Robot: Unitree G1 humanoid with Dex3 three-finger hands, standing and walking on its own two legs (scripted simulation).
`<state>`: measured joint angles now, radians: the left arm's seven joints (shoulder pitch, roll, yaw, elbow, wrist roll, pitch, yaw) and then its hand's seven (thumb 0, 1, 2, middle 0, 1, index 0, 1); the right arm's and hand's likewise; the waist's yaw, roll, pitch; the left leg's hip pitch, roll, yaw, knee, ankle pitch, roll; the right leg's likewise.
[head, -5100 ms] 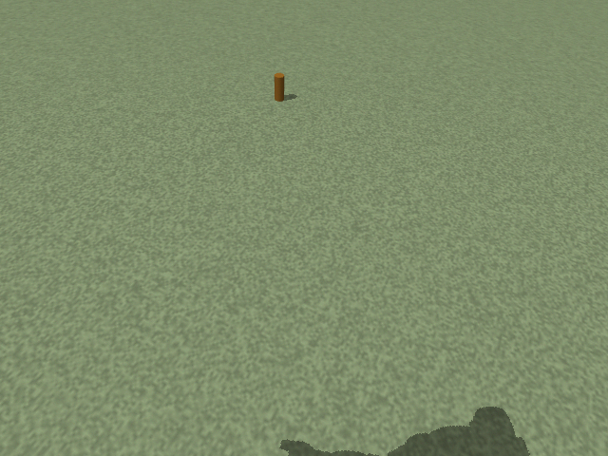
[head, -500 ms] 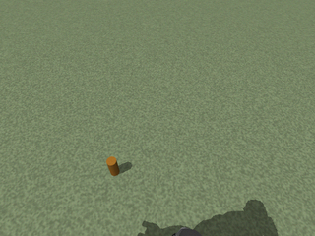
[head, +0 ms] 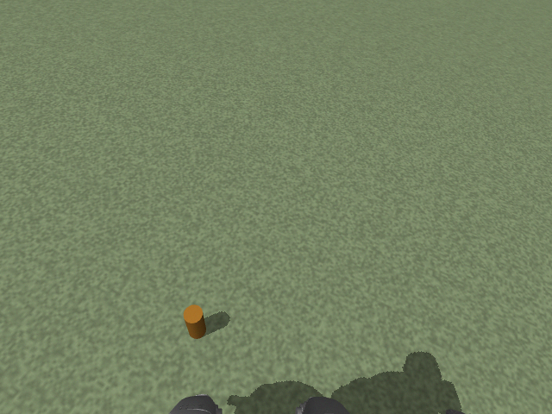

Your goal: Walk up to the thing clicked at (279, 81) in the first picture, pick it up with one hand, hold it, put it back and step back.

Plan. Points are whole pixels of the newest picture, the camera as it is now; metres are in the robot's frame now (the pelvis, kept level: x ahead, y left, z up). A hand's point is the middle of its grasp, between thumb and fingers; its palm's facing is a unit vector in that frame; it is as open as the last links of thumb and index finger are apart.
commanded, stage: walk up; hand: left
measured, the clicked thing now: (195, 322) +0.46 +0.22 -0.67
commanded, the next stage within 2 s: stand in 1.36 s
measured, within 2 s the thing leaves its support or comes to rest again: neither
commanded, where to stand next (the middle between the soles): +0.11 +0.00 m, yaw +1 degrees
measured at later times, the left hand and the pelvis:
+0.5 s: hand (110, 399) +0.15 +0.24 -0.13, palm faces -0.05 -0.94 -0.33, open 7.4 cm; pelvis +0.04 -0.01 +0.02, yaw -1 degrees
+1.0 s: hand out of the picture +0.12 +0.24 -0.13, palm faces -0.02 -0.95 -0.31, open 7.4 cm; pelvis +0.05 -0.01 +0.03, yaw -1 degrees
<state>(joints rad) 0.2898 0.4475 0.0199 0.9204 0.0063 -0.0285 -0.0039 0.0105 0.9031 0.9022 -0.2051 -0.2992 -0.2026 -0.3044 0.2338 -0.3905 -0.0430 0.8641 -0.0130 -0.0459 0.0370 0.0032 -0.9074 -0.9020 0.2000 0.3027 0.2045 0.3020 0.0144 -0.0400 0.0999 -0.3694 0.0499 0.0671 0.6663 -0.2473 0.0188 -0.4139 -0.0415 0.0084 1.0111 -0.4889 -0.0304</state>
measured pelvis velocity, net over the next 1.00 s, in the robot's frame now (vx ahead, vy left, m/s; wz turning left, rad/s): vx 0.05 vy -0.01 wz -0.01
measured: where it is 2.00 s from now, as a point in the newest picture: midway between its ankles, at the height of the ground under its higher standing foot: outside the picture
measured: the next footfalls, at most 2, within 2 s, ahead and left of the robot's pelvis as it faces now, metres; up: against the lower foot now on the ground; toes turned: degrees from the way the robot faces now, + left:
right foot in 0.14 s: +0.11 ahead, -0.14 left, +0.00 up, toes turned -2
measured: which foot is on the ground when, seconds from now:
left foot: down 0.00-1.00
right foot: up 0.00-0.12, down 0.14-1.00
